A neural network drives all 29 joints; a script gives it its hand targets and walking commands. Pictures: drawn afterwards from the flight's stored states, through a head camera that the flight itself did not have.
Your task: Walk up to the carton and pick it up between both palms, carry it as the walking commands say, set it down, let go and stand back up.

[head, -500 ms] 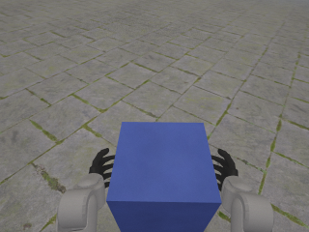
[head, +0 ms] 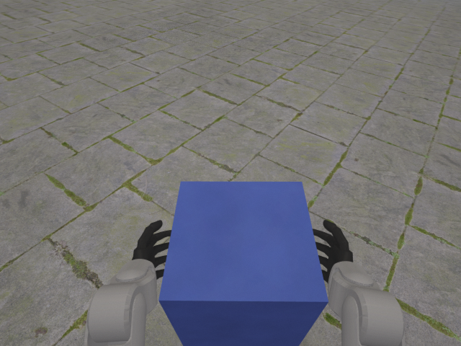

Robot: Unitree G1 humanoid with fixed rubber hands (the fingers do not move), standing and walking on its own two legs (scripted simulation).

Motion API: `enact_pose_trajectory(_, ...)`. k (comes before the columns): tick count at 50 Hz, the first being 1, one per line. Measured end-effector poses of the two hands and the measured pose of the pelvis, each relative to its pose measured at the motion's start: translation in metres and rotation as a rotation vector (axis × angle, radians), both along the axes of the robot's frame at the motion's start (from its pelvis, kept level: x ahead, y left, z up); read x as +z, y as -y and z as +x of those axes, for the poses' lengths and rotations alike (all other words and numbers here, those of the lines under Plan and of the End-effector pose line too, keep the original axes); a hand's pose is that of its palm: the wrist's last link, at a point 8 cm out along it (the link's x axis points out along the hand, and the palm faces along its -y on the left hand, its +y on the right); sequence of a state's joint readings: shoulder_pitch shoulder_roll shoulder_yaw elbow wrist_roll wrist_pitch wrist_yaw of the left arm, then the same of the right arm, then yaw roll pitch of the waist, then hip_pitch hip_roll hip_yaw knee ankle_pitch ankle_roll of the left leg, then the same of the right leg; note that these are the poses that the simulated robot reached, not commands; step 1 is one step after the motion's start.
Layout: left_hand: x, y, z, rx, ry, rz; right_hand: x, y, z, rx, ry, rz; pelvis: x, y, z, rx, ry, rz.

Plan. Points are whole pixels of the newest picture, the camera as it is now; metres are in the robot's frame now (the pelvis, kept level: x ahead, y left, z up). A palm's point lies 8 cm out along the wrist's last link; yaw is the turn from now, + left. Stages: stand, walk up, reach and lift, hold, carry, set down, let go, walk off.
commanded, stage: carry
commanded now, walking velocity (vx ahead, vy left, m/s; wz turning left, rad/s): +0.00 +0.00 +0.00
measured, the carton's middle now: (240, 269) +0.29 +0.00 +0.01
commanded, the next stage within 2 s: hold in 1.26 s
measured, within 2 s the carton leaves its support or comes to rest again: neither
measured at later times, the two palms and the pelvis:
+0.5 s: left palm (140, 278) +0.23 +0.15 +0.07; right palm (341, 279) +0.24 -0.15 +0.09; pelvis -0.02 +0.00 +0.00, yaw +0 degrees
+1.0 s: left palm (148, 274) +0.24 +0.14 +0.07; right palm (347, 276) +0.24 -0.16 +0.09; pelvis -0.01 +0.00 +0.00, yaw +0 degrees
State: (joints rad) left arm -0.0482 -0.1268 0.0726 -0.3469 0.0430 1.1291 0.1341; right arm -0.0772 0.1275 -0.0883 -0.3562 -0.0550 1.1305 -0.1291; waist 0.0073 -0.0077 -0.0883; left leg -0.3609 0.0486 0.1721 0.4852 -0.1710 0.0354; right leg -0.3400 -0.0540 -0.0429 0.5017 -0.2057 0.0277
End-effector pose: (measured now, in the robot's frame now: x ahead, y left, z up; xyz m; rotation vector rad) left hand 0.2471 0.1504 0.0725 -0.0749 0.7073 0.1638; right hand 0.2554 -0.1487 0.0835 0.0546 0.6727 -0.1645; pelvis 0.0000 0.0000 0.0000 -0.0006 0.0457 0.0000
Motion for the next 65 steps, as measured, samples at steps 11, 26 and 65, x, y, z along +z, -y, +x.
enact_pose_trajectory(11,0.008,-0.002,-0.008,-0.007,0.034,-0.007,0.012,-0.002,-0.010,-0.007,0.034,-0.009,0.000,-0.003,-0.006,0.002,0.011,-0.002)
enact_pose_trajectory(26,0.000,-0.002,-0.017,-0.013,-0.008,-0.009,0.004,-0.002,-0.019,-0.012,-0.008,-0.011,-0.001,-0.004,-0.016,-0.002,0.008,0.006)
enact_pose_trajectory(65,-0.005,0.003,-0.005,-0.026,-0.006,0.018,-0.003,0.004,-0.008,-0.003,-0.005,-0.020,0.000,0.000,-0.010,0.005,0.039,0.002)
